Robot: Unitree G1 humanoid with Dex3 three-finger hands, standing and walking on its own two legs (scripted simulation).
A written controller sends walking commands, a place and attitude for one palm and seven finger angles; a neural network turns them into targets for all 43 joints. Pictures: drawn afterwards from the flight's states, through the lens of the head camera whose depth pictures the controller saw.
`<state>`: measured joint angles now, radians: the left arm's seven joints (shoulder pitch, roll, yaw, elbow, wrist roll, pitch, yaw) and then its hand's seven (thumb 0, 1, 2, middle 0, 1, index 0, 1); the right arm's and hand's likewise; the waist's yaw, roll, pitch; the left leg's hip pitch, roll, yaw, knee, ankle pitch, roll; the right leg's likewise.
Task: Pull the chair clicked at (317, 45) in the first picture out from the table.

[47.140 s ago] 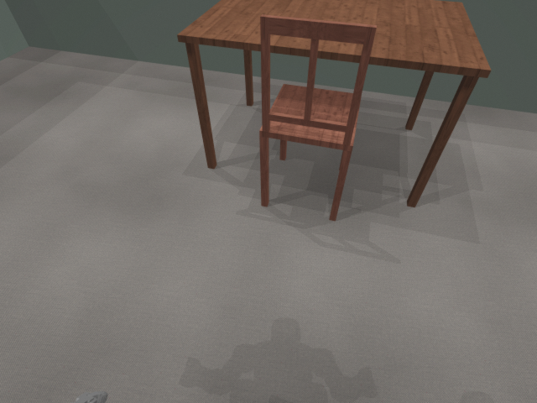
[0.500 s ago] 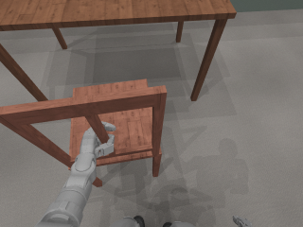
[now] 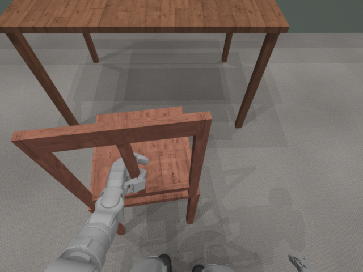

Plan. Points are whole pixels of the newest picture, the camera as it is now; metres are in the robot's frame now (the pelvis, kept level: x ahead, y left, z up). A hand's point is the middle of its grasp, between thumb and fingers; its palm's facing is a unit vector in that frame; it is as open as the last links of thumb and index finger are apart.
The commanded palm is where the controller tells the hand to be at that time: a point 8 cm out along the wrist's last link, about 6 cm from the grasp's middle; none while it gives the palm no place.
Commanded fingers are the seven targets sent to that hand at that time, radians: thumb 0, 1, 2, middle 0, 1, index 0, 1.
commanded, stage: step backward, pulling the chair out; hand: left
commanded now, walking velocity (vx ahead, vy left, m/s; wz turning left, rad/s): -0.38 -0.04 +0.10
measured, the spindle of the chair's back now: (134, 170) +0.36 +0.13 -0.06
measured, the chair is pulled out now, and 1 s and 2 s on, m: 0.44 0.50 0.59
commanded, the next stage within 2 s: none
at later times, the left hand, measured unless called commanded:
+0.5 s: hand (139, 183) +0.32 +0.11 -0.06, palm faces -0.11 -0.99 -0.13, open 5.4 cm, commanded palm +0.31 +0.17 -0.06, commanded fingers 0.00 0.90 0.90 -0.50 -1.45 -0.50 -1.45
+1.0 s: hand (134, 203) +0.27 +0.12 -0.06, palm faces +0.00 -0.99 -0.14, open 5.5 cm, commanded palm +0.25 +0.17 -0.06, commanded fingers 0.00 0.90 0.90 -0.50 -1.45 -0.50 -1.45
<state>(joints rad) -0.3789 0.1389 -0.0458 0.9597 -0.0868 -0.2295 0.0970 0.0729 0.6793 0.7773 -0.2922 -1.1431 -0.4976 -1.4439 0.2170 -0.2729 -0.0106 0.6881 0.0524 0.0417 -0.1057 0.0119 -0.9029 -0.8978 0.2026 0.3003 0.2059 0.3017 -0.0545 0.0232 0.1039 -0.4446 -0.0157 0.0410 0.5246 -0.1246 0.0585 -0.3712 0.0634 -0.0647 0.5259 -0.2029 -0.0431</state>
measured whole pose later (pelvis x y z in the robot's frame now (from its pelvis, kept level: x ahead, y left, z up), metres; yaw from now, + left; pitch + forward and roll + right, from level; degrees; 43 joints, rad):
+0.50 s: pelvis -0.02 +0.03 +0.00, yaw +2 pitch +3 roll +0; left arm -0.43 0.12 -0.09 0.88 -0.03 -0.19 0.10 0.06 0.68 0.76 -0.25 -1.20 -0.50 -1.44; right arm 0.16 -0.26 -0.02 0.71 0.02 0.04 -0.11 0.01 -0.90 -0.90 0.20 0.30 0.21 0.30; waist -0.07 -0.01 0.17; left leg -0.34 -0.01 -0.04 0.56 -0.27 -0.01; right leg -0.41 -0.01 -0.06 0.52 -0.16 -0.01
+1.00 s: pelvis -0.07 +0.00 +0.00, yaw +5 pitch +3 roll -1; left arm -0.42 0.12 -0.01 0.86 -0.04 -0.17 0.11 0.08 0.66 0.80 -0.28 -1.19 -0.50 -1.44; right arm 0.17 -0.27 -0.02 0.74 0.02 0.02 -0.11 0.01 -0.90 -0.90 0.21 0.30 0.21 0.30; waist -0.10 0.02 0.16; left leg -0.36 0.01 -0.05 0.70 -0.45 -0.03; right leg -0.46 -0.01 -0.11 0.51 -0.11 -0.04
